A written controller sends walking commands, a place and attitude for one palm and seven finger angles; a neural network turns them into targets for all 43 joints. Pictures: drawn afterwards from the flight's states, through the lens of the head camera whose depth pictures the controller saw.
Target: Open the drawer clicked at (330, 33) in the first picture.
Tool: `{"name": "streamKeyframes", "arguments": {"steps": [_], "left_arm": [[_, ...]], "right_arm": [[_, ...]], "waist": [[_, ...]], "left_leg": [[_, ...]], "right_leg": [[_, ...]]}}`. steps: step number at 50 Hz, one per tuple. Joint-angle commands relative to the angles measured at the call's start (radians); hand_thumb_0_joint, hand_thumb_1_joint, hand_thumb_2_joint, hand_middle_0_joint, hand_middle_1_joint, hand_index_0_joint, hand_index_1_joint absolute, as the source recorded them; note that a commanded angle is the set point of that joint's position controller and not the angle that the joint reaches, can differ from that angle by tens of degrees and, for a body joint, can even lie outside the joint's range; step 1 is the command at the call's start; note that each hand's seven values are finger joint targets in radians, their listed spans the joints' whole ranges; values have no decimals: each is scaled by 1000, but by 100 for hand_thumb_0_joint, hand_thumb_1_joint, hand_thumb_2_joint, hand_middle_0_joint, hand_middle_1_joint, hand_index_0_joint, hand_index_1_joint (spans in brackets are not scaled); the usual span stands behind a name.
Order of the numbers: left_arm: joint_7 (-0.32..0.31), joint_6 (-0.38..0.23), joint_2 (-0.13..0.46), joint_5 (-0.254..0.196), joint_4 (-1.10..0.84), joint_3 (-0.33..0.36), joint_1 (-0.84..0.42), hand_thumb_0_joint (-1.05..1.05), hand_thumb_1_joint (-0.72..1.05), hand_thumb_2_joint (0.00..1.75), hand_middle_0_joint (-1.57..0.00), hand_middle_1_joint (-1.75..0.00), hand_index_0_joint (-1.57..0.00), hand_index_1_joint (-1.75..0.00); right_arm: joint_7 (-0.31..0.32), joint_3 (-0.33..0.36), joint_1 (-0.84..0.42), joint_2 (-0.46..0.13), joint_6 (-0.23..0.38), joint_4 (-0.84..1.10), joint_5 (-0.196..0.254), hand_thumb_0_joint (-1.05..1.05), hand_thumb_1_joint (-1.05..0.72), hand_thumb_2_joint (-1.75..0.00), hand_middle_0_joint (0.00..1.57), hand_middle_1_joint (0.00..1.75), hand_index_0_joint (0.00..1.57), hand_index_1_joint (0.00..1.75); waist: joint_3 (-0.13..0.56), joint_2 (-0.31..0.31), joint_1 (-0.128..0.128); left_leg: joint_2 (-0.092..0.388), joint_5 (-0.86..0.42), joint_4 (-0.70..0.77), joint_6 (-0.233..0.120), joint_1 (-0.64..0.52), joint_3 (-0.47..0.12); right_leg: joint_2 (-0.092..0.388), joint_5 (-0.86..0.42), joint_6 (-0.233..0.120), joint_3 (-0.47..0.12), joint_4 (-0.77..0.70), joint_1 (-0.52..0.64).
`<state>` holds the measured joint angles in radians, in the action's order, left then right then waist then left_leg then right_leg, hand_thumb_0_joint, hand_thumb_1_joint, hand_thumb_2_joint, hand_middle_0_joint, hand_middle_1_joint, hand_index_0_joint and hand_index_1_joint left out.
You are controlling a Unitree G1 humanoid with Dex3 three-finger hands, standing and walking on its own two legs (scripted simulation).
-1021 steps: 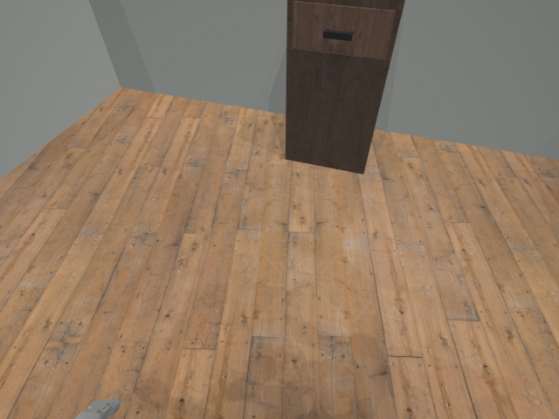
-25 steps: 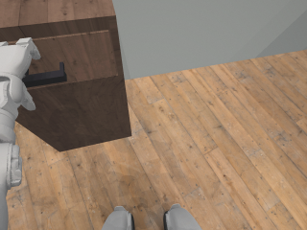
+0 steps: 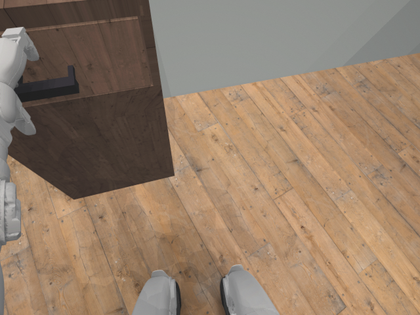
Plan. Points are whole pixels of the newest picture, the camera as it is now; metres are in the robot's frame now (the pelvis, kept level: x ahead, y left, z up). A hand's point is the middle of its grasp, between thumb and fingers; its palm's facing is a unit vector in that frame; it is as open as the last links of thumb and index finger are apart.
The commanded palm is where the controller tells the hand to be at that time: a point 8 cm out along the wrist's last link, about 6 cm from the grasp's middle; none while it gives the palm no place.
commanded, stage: lower the fingers behind the handle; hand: left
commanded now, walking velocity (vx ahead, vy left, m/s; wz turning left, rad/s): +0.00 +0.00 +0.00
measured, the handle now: (45, 81) +0.58 +0.28 +0.03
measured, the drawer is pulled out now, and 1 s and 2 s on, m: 0.00 0.00 0.00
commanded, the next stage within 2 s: lift the fingers back up to retry in 0.54 s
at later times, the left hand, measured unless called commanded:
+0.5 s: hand (15, 85) +0.53 +0.30 +0.07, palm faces +0.02 +0.01 -1.00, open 13.7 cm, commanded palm +0.53 +0.32 +0.07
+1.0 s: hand (13, 84) +0.53 +0.30 +0.08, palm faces -0.04 +0.00 -1.00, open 13.7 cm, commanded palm +0.53 +0.32 +0.12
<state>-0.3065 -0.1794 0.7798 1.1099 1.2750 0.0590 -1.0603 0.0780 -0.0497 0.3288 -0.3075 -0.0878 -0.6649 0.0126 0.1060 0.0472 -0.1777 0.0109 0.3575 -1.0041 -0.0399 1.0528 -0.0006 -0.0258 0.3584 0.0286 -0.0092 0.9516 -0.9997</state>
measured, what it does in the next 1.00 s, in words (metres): stands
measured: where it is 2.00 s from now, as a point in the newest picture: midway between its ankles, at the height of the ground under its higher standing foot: outside the picture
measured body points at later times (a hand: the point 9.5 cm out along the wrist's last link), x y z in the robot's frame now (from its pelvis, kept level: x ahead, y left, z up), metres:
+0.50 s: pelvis -0.02 +0.01 -0.02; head +0.13 +0.02 +0.41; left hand +0.52 +0.30 +0.12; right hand -0.01 -0.27 -0.13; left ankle +0.06 +0.10 -0.67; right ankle +0.05 -0.14 -0.67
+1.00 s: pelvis +0.00 +0.01 +0.00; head +0.14 +0.01 +0.43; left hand +0.53 +0.30 +0.13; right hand -0.01 -0.27 -0.11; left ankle +0.06 +0.10 -0.67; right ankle +0.05 -0.14 -0.67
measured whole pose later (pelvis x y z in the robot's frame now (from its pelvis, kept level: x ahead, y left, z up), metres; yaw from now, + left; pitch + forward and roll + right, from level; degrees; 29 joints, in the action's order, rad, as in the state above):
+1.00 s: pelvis +0.00 +0.01 +0.00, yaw +0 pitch +23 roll -3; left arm -0.22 -0.14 0.78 1.09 1.20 0.05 -1.04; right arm 0.09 -0.05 0.36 -0.29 -0.06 -0.67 0.02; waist 0.09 0.06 -0.19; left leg 0.01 0.34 -0.99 -0.05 1.05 -0.01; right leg -0.03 0.34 0.04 -0.01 0.93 -0.99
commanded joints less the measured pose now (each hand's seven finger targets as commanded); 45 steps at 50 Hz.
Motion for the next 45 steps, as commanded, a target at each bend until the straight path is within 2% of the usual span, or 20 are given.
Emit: {"name": "streamKeyframes", "arguments": {"steps": [1, 3, 5, 7, 9, 10, 11, 12, 14, 20, 22, 23, 24, 28, 29, 32, 35, 38, 40, 45], "left_arm": [[23, 102, 371, 8, -18, 40, -277, 0, -50, 30, -30, -120, -30, -120], [27, 108, 355, 5, -3, 28, -277, 0, -50, 30, -30, -120, -30, -120], [31, 110, 376, 6, 6, 34, -281, 0, -50, 30, -30, -120, -30, -120], [36, 118, 365, 7, 8, 25, -279, 0, -50, 30, -30, -120, -30, -120], [40, 119, 382, 9, -8, 37, -292, 0, -50, 30, -30, -120, -30, -120], [41, 120, 380, 11, -10, 32, -298, 0, -50, 30, -30, -120, -30, -120], [42, 124, 378, 8, -8, 32, -287, 0, -50, 30, -30, -120, -30, -120], [46, 127, 364, 6, -5, 17, -297, 0, -50, 30, -30, -120, -30, -120], [52, 127, 392, 4, -13, 37, -290, 0, -50, 30, -30, -120, -30, -120], [62, 129, 369, 6, -20, 15, -311, 0, -50, 30, -30, -120, -30, -120], [65, 135, 346, 1, -8, -3, -313, 0, -50, 30, -30, -120, -30, -120], [65, 136, 362, 3, -10, 8, -312, 0, -50, 30, -30, -120, -30, -120], [68, 131, 351, 1, -20, -1, -332, 0, -50, 30, -30, -120, -30, -120], [69, 134, 366, 3, -24, 6, -333, 0, -50, 30, -30, -120, -30, -120], [72, 135, 359, 2, -21, 5, -332, 0, -50, 30, -30, -120, -30, -120], [74, 139, 343, 0, -9, -12, -327, 0, -50, 30, -30, -120, -30, -120], [69, 132, 391, 3, -86, 20, -387, 0, -50, 30, -30, -120, -30, -120], [63, 132, 404, 1, -128, 41, -398, 0, -50, 30, -30, -120, -30, -120], [59, 130, 395, -5, -147, 40, -423, 0, -50, 30, -30, -120, -30, -120], [53, 117, 448, -23, -206, 85, -431, 0, -50, 30, -30, -120, -30, -120]], "right_arm": [[20, 63, 163, -187, 12, 52, -4, 0, -90, -90, 20, 30, 20, 30], [22, 63, 162, -189, 18, 56, -1, 0, -90, -90, 20, 30, 20, 30], [25, 57, 162, -191, 17, 60, 1, 0, -90, -90, 20, 30, 20, 30], [26, 58, 161, -190, 20, 62, 1, 0, -90, -90, 20, 30, 20, 30], [25, 57, 164, -193, 19, 62, 1, 0, -90, -90, 20, 30, 20, 30], [26, 58, 166, -191, 20, 63, 1, 0, -90, -90, 20, 30, 20, 30], [26, 56, 166, -191, 20, 66, 2, 0, -90, -90, 20, 30, 20, 30], [28, 56, 162, -189, 23, 70, 4, 0, -90, -90, 20, 30, 20, 30], [30, 54, 160, -191, 22, 72, 5, 0, -90, -90, 20, 30, 20, 30], [36, 52, 167, -189, 29, 73, 8, 0, -90, -90, 20, 30, 20, 30], [36, 51, 165, -188, 33, 74, 10, 0, -90, -90, 20, 30, 20, 30], [38, 49, 167, -191, 33, 74, 10, 0, -90, -90, 20, 30, 20, 30], [39, 51, 168, -189, 35, 73, 9, 0, -90, -90, 20, 30, 20, 30], [39, 48, 175, -189, 38, 71, 8, 0, -90, -90, 20, 30, 20, 30], [39, 51, 176, -190, 36, 71, 9, 0, -90, -90, 20, 30, 20, 30], [43, 47, 171, -188, 41, 73, 12, 0, -90, -90, 20, 30, 20, 30], [42, 51, 186, -188, 42, 68, 9, 0, -90, -90, 20, 30, 20, 30], [38, 56, 193, -182, 41, 65, 5, 0, -90, -90, 20, 30, 20, 30], [36, 59, 197, -180, 43, 62, 4, 0, -90, -90, 20, 30, 20, 30], [36, 62, 196, -177, 44, 48, 4, 0, -90, -90, 20, 30, 20, 30]], "waist": [[343, -5, -2], [329, -33, -13], [346, -47, -13], [342, -32, -11], [349, -21, -6], [352, -12, -13], [347, -16, -6], [335, -27, -20], [347, -35, -8], [339, -3, -20], [316, -16, -28], [317, -30, -27], [323, -26, -33], [334, 5, -26], [338, -15, -30], [315, -14, -36], [362, 38, -26], [404, 67, -14], [421, 62, -20], [465, 66, 0]], "left_leg": [[-34, 96, 127, -14, -201, -11], [-32, 120, 120, -17, -186, -14], [-33, 133, 112, -19, -168, -14], [-32, 140, 105, -18, -163, -14], [-30, 140, 108, -17, -171, -21], [-29, 142, 104, -18, -172, -20], [-30, 153, 107, -16, -168, -22], [-29, 169, 107, -18, -163, -22], [-29, 165, 108, -18, -161, -25], [-25, 191, 112, -17, -177, -39], [-23, 213, 115, -17, -168, -40], [-22, 221, 117, -17, -164, -44], [-22, 218, 115, -18, -164, -43], [-21, 210, 114, -17, -173, -49], [-19, 208, 114, -17, -181, -52], [-20, 239, 117, -17, -165, -52], [-18, 216, 130, -15, -210, -57], [-18, 180, 138, -11, -255, -60], [-14, 177, 152, -12, -287, -69], [-18, 124, 173, -14, -326, -56]], "right_leg": [[-23, 55, -33, 26, -146, 148], [-23, 72, -30, 27, -142, 131], [-20, 82, -29, 24, -135, 139], [-20, 88, -30, 26, -128, 120], [-20, 89, -34, 29, -120, 112], [-20, 89, -31, 28, -118, 104], [-20, 99, -33, 32, -117, 105], [-20, 107, -30, 30, -122, 100], [-19, 107, -31, 30, -119, 112], [-18, 117, -32, 36, -107, 69], [-18, 130, -31, 36, -113, 58], [-17, 134, -31, 36, -111, 61], [-17, 129, -31, 36, -109, 59], [-16, 123, -34, 40, -100, 52], [-18, 121, -35, 39, -102, 49], [-16, 140, -32, 37, -105, 39], [-15, 118, -32, 37, -107, 60], [-19, 96, -33, 41, -115, 87], [-21, 91, -30, 43, -127, 96], [-23, 58, -27, 31, -166, 188]]}}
